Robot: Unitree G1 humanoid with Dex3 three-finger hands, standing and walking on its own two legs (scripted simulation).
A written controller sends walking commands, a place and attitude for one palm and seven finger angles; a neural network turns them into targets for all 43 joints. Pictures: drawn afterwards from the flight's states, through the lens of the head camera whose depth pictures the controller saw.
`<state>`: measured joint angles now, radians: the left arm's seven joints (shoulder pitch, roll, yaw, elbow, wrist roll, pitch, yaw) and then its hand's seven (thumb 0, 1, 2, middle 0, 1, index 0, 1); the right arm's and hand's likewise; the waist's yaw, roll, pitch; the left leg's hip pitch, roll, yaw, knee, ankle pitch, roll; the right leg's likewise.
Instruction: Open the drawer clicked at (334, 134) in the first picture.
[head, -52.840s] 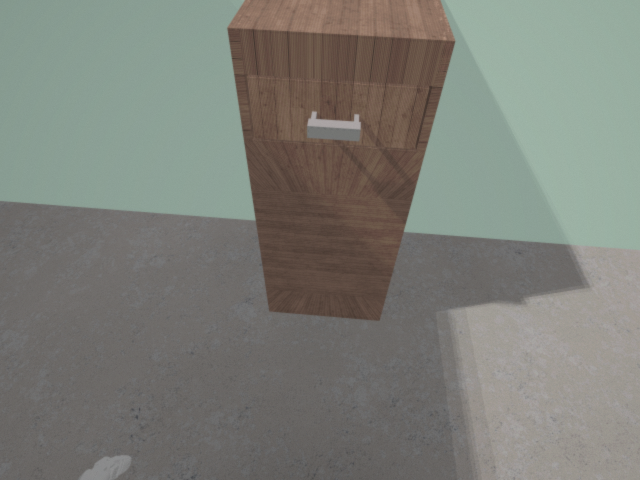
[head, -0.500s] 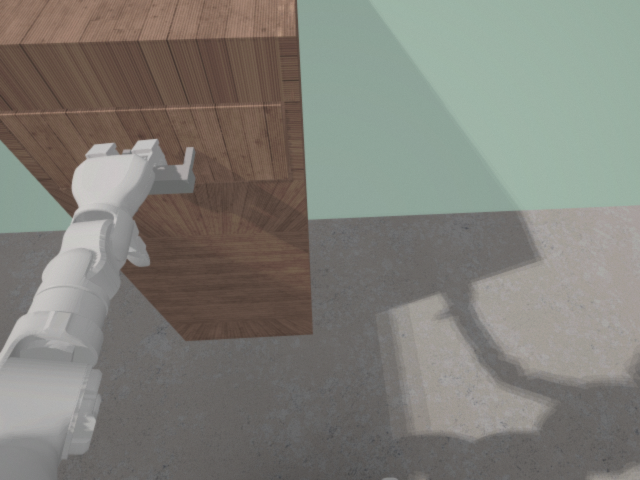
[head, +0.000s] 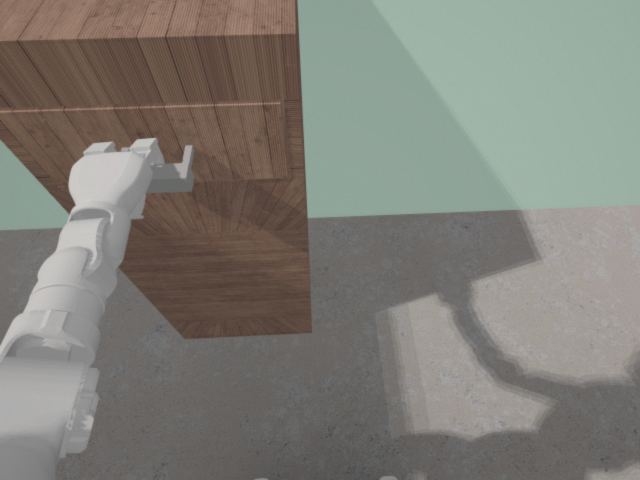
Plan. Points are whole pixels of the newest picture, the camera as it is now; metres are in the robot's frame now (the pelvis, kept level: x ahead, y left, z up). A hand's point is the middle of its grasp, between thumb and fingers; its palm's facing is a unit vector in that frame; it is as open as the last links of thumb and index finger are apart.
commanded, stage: close the thumb around the handle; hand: left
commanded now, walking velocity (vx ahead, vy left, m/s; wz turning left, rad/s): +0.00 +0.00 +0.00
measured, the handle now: (154, 166) +0.51 +0.23 +0.07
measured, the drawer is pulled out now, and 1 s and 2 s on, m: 0.00 0.10 0.22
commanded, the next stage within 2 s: pull the drawer open in 0.02 s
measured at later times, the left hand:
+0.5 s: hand (128, 223) +0.43 +0.25 +0.05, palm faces -0.03 -0.04 -1.00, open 6.1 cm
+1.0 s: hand (117, 270) +0.36 +0.25 +0.05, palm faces -0.01 -0.06 -1.00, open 6.0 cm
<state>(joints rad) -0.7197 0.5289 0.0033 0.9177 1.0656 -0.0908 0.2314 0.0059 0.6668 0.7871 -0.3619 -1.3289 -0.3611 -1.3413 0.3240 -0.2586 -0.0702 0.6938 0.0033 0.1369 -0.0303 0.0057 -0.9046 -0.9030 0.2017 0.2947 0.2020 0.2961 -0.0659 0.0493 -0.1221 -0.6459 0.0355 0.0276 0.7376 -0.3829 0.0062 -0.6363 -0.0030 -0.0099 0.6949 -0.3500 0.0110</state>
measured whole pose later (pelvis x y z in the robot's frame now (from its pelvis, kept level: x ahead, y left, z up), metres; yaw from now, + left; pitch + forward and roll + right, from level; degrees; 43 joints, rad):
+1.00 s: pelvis +0.01 -0.01 +0.01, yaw +1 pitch +11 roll +0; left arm -0.23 0.45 -0.02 0.39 1.00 -0.01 0.20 0.02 0.68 0.81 -0.31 -1.35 -0.36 -1.35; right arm 0.19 -0.25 -0.04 0.63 0.01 0.12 -0.04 0.01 -0.90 -0.90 0.20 0.29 0.20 0.30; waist 0.01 0.06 -0.10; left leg -0.47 0.03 0.02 0.66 -0.38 0.00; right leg -0.47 -0.01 -0.01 0.65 -0.36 0.00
